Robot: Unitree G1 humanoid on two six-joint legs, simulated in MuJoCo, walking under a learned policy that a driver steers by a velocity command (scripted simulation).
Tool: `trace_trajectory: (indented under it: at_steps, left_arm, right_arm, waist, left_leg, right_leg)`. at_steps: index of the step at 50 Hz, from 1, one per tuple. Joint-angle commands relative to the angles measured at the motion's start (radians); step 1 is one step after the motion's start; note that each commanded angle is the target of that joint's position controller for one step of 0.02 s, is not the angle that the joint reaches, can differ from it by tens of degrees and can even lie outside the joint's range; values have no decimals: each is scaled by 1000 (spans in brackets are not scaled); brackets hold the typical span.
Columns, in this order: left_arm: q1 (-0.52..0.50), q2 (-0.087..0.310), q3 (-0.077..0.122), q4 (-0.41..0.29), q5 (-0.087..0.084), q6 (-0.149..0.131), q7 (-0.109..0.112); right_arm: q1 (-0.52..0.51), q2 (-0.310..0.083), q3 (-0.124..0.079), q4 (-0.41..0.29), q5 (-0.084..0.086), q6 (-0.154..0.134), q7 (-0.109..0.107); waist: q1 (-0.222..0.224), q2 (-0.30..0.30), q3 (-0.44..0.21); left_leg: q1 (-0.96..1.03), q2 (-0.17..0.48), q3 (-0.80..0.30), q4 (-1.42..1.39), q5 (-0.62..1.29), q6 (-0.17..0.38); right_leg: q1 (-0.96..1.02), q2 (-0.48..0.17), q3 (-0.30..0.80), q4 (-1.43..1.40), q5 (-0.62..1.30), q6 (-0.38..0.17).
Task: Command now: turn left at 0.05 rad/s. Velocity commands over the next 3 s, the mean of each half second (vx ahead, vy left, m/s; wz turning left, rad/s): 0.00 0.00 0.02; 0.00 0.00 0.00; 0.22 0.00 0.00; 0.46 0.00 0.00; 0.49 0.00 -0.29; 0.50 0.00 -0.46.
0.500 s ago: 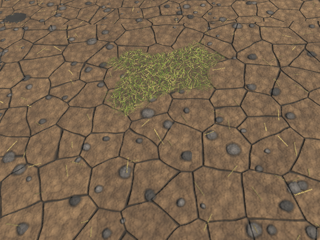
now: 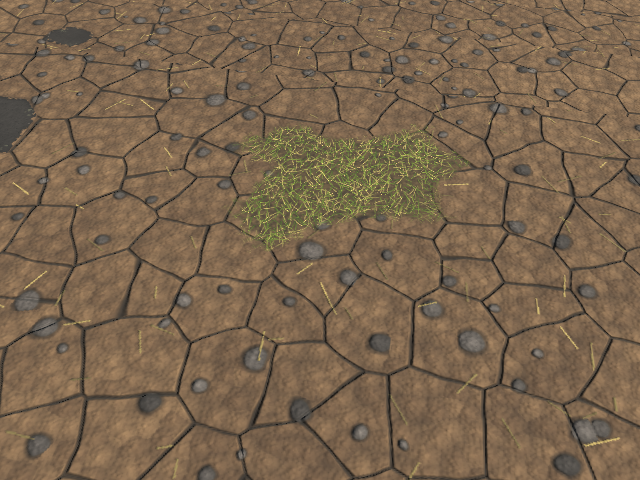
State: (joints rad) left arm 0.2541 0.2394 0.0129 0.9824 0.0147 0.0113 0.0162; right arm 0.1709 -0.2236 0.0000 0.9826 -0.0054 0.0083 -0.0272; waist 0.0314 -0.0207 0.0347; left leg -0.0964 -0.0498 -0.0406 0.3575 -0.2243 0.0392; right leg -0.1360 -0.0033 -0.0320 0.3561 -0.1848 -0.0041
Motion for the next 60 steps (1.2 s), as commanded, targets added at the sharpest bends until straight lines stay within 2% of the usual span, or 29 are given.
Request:
trace_trajectory:
  at_steps: [1,7,22,54,55,56,58,59,60]
  left_arm:
    - [25,84,14,6,0,-8,5]
    - [36,72,8,62,-1,-9,9]
    - [67,36,-6,144,-4,-7,19]
    - [124,-20,-12,192,-5,-9,29]
    - [131,-27,-14,195,-4,-8,29]
    - [130,-22,-11,193,-1,-7,28]
    - [120,-13,-1,174,5,-2,22]
    - [99,-19,0,158,13,-2,15]
    - [72,-40,-3,136,21,-6,9]
  right_arm:
    - [29,-121,-19,2,0,-10,-5]
    - [48,-111,-11,48,0,-17,-7]
    - [135,-64,10,125,-1,-21,-13]
    - [223,1,11,159,-2,-23,-21]
    - [233,6,13,162,-3,-23,-21]
    - [235,-5,7,162,-4,-20,-21]
    - [250,-47,-14,155,-5,-9,-18]
    - [277,-59,-22,154,-9,-5,-15]
    - [318,-71,-31,159,-9,-4,-14]
  waist:
    - [-15,48,25]
    - [-15,23,21]
    - [-18,23,29]
    - [-23,22,49]
    - [-25,23,29]
    - [-27,31,39]
    - [-35,80,79]
    - [-52,101,126]
    - [-72,138,161]
  left_leg:
    - [-73,143,-136,-99,83,30]
    - [-82,134,-126,-98,90,31]
    - [-86,122,-103,-74,138,28]
    - [-85,120,-87,-45,157,25]
    - [-78,112,-86,-59,69,28]
    - [-89,101,-90,-66,-47,36]
    - [-130,104,-140,-82,-384,83]
    - [-138,138,-203,-115,-522,113]
    - [-123,202,-297,-166,-621,150]
  right_leg:
    - [16,-81,91,-44,79,-13]
    - [26,-88,94,-41,84,-15]
    - [15,-93,95,-23,92,-19]
    - [-9,-89,97,-6,100,-23]
    - [-2,-80,92,-11,35,-24]
    - [-15,-62,81,2,-54,-29]
    - [-95,-3,36,95,-303,-50]
    - [-186,18,21,153,-367,-54]
    - [-268,36,-10,236,-362,-55]
